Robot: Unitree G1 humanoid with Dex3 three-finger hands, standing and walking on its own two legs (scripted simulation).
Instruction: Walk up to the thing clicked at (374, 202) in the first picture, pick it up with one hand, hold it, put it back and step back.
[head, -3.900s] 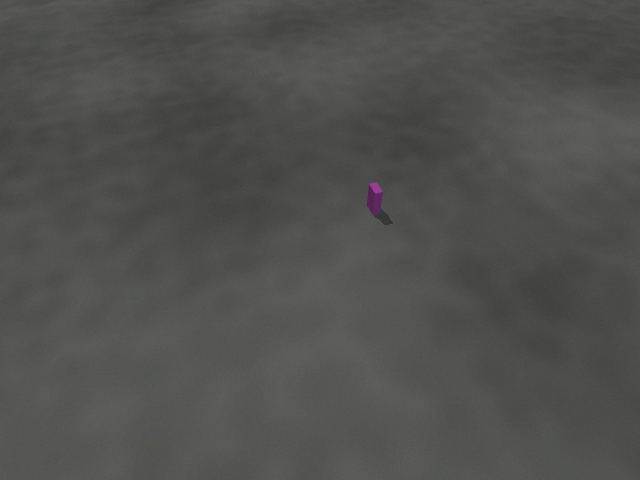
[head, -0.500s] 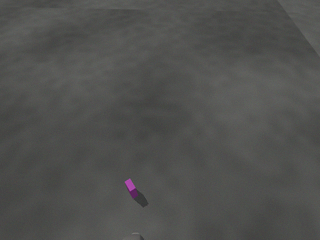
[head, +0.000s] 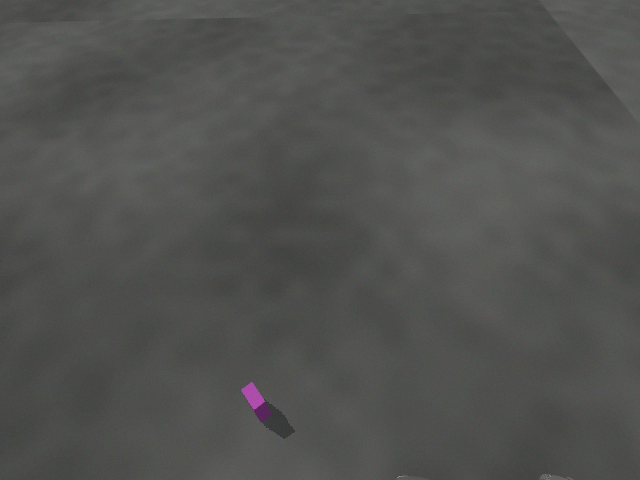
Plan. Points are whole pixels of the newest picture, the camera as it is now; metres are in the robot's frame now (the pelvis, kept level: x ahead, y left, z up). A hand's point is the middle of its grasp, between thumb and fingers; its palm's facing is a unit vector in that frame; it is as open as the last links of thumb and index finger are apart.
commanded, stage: walk up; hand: left
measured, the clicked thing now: (256, 402) +0.42 +0.23 -0.69
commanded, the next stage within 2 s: stand in 0.96 s
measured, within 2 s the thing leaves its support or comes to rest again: neither
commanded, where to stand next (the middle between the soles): +0.07 +0.00 m, yaw +0 degrees
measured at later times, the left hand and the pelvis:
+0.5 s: hand out of the picture +0.10 +0.24 -0.13, palm faces -0.01 -0.95 -0.32, open 7.4 cm; pelvis +0.01 +0.00 +0.03, yaw +0 degrees
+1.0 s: hand out of the picture +0.10 +0.25 -0.13, palm faces +0.01 -0.94 -0.33, open 7.4 cm; pelvis +0.02 +0.00 +0.03, yaw +0 degrees
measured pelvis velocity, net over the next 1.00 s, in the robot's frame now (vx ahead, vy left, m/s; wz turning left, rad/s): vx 0.02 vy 0.00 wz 0.01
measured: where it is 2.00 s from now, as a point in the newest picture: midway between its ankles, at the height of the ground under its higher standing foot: outside the picture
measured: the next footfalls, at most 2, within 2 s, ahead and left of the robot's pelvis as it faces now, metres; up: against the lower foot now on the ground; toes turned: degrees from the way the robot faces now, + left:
none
